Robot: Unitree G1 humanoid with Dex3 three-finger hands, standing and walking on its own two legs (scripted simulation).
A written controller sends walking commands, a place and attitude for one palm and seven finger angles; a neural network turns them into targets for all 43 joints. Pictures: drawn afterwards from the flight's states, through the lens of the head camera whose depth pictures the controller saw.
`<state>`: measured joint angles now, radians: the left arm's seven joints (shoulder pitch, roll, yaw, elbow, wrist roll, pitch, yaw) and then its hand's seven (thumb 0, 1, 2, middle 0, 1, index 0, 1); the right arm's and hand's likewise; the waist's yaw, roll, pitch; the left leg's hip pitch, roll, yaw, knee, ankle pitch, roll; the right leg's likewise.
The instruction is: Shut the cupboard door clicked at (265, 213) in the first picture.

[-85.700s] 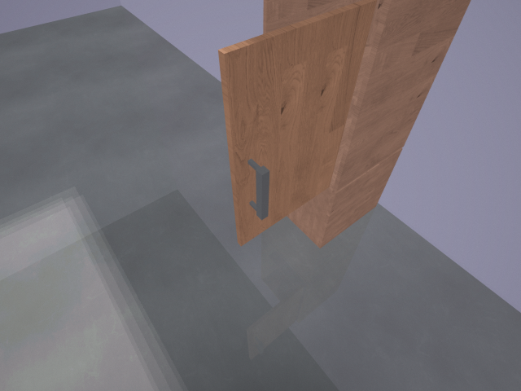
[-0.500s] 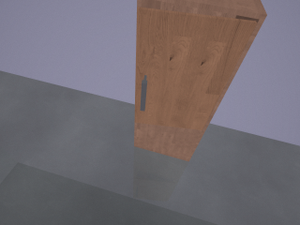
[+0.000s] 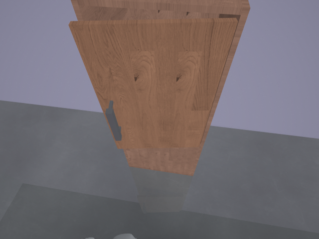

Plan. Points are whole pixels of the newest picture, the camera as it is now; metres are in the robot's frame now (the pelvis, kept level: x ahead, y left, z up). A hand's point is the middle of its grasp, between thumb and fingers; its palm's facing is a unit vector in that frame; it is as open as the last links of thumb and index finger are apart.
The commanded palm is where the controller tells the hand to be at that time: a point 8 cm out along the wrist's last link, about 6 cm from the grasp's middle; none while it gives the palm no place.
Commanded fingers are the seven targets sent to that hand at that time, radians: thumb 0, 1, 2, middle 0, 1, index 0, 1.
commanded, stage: come to a stop and stand still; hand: left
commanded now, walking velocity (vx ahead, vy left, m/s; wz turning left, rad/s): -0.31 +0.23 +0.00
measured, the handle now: (115, 121) +0.50 +0.18 -0.09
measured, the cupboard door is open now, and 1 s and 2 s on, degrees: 10 10 10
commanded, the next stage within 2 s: look again from close up in 1.68 s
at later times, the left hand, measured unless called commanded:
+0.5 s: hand out of the picture +0.08 +0.18 -0.16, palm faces +0.04 -0.95 -0.30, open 7.3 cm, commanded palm none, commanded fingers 0.00 0.90 0.90 -0.20 -0.30 -0.20 -0.30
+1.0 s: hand out of the picture +0.03 +0.19 -0.17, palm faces +0.05 -0.98 -0.17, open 7.3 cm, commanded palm none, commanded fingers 0.00 0.90 0.90 -0.20 -0.30 -0.20 -0.30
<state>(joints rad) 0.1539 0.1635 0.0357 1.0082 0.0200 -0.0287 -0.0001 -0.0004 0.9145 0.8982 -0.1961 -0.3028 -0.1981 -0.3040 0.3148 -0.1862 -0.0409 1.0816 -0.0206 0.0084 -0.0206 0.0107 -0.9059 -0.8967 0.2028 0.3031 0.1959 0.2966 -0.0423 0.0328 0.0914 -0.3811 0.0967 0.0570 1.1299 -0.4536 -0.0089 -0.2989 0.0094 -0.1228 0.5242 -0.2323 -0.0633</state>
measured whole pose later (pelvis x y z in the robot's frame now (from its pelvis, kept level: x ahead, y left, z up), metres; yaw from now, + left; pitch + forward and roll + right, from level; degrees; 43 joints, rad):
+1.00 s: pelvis -0.01 +0.01 +0.01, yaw +0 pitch -2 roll +0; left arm 0.22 0.19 0.03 1.09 0.01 0.02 0.02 0.00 0.93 0.90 -0.20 -0.30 -0.20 -0.30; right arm 0.28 -0.13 0.00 1.12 -0.02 0.02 -0.03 0.01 -0.91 -0.90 0.20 0.30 0.20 0.30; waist 0.02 -0.04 0.03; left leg -0.10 0.04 0.00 0.40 -0.26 -0.03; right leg -0.20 0.02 -0.07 0.38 -0.16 -0.04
